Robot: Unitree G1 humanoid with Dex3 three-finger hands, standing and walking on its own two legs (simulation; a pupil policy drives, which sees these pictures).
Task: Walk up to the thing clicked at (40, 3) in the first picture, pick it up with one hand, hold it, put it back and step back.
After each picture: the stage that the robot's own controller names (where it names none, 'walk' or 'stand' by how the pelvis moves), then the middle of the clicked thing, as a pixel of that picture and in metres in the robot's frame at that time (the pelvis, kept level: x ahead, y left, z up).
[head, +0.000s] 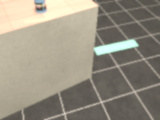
stand; (39, 1) +0.91 +0.26 +0.05
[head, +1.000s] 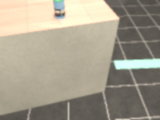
rise first; (59, 8) +0.88 +0.18 +0.07
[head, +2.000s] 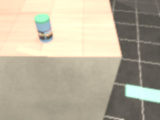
walk; (44, 28) +0.61 +0.22 +0.06
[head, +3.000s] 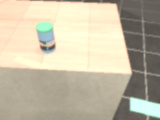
stand; (46, 38) +0.55 +0.15 +0.09
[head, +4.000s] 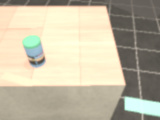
stand; (34, 51) +0.48 +0.20 +0.06
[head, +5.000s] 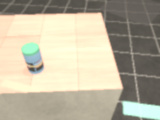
stand; (33, 58) +0.47 +0.20 +0.05
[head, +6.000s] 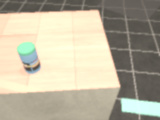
stand; (29, 58) +0.46 +0.21 +0.05
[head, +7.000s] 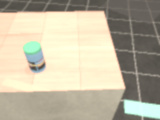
stand; (35, 57) +0.47 +0.20 +0.05
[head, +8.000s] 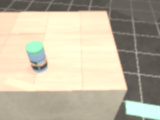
stand; (37, 57) +0.47 +0.19 +0.05
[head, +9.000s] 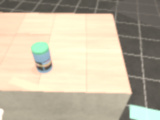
rise first; (42, 57) +0.47 +0.18 +0.05
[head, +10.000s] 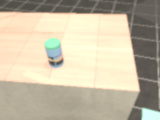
go down; (54, 53) +0.50 +0.17 +0.05
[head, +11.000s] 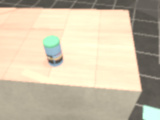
go down; (53, 51) +0.49 +0.16 +0.06
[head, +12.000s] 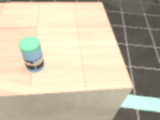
go down; (32, 55) +0.45 +0.15 +0.08
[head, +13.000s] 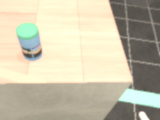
close in; (30, 43) +0.47 +0.15 +0.09
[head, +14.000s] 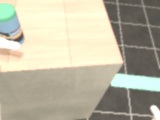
close in; (9, 26) +0.50 +0.18 +0.12
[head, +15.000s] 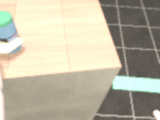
lift; (6, 33) +0.49 +0.19 +0.12
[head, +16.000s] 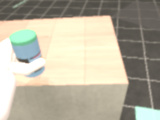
lift; (28, 54) +0.33 +0.15 +0.23
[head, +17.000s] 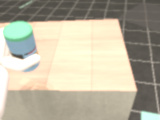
hold; (23, 48) +0.32 +0.16 +0.26
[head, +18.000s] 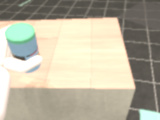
hold; (24, 49) +0.32 +0.16 +0.25
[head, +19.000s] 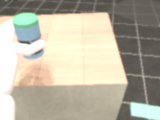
crouch; (29, 37) +0.40 +0.15 +0.23
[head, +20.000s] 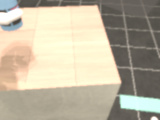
lower; (6, 7) +0.49 +0.19 +0.25
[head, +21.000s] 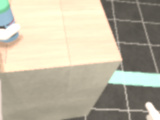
lower; (2, 20) +0.52 +0.18 +0.12
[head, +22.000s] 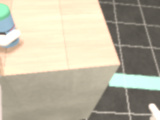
lower; (3, 26) +0.51 +0.19 +0.12
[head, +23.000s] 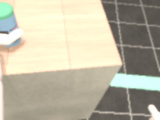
lower; (6, 25) +0.51 +0.18 +0.12
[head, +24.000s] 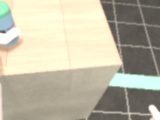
lower; (3, 24) +0.51 +0.19 +0.12
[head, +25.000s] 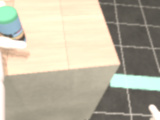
withdraw; (11, 28) +0.51 +0.17 +0.11
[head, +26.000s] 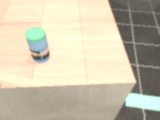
sink last; (38, 46) +0.48 +0.15 +0.09
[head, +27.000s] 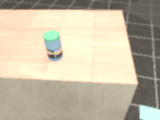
stand; (53, 46) +0.52 +0.16 +0.08
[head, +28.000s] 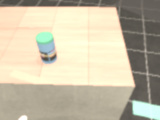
stand; (47, 48) +0.50 +0.15 +0.07
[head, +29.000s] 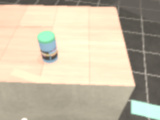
stand; (48, 47) +0.50 +0.15 +0.07
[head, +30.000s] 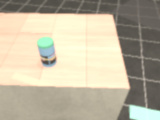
walk; (47, 52) +0.51 +0.16 +0.06
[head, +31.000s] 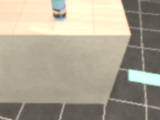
walk; (59, 7) +0.73 +0.15 +0.07
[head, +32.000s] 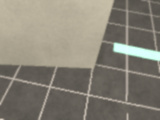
walk; out of the picture +1.06 +0.11 +0.07
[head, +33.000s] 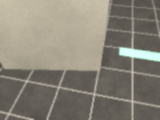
stand; out of the picture +1.18 +0.15 +0.07
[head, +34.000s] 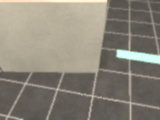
stand; out of the picture +1.19 +0.16 +0.05
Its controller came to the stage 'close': yes
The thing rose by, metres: 0.22
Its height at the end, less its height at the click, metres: +0.00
